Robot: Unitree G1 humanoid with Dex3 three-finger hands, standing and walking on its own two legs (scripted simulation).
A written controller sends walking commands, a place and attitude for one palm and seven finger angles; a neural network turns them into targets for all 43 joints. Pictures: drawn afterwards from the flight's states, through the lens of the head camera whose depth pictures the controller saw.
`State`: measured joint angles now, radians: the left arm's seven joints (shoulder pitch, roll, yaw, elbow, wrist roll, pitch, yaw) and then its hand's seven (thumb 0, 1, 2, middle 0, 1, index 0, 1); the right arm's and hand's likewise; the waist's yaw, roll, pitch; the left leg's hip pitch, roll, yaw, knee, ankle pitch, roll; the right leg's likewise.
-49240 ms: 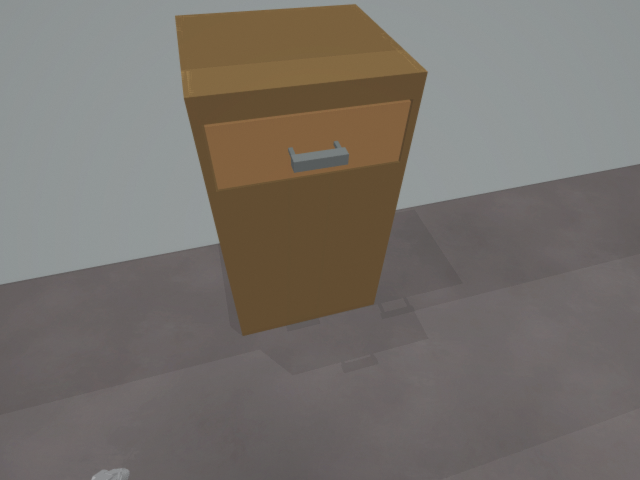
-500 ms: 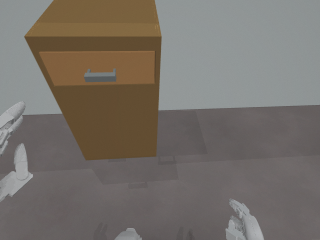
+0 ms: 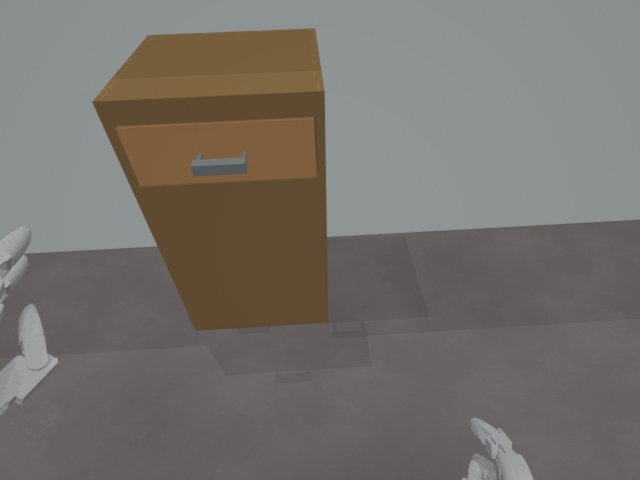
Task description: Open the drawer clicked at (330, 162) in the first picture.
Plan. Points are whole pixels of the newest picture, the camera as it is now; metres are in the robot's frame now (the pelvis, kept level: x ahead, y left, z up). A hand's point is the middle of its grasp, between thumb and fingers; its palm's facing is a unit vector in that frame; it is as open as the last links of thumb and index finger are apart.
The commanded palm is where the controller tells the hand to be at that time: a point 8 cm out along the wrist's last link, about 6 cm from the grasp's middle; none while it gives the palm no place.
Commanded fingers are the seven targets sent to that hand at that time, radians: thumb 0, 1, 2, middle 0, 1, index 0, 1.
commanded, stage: stop stepping back and stand still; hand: left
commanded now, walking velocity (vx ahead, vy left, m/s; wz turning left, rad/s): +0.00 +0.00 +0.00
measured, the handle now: (220, 161) +0.79 +0.29 -0.02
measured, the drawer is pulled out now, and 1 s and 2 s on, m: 0.00 0.00 0.00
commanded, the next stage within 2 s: let the arm hang, fingers relaxed in 0.86 s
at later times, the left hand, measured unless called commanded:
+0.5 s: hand (18, 393) +0.16 +0.27 +0.16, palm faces +0.37 -0.81 -0.45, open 7.4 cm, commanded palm +0.10 +0.31 +0.18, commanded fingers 0.00 0.90 0.90 -0.20 -0.30 -0.20 -0.30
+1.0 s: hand (20, 413) +0.15 +0.29 +0.12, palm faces +0.31 -0.83 -0.47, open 7.4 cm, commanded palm none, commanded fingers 0.00 0.90 0.90 -0.20 -0.30 -0.20 -0.30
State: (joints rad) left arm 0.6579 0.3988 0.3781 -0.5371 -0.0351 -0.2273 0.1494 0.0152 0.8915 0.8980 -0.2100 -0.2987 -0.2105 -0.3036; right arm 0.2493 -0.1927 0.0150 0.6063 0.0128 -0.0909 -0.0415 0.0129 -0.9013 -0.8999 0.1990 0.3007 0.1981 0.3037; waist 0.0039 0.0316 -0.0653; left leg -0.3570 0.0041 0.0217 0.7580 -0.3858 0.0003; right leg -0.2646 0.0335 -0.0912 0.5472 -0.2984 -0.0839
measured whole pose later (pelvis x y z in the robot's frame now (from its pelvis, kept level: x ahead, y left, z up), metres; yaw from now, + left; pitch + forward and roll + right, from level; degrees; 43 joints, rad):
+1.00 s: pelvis -0.04 +0.05 +0.01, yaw +1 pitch +1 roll -1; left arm 0.56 0.36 0.26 -0.37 0.00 -0.18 0.11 0.01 0.90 0.90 -0.20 -0.30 -0.20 -0.30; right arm 0.20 -0.22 0.00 0.66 0.00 -0.14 -0.02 0.01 -0.90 -0.90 0.20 0.30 0.20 0.30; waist 0.02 0.03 -0.01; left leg -0.28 0.01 0.04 0.47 -0.20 0.02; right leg -0.27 -0.01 -0.08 0.43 -0.17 -0.01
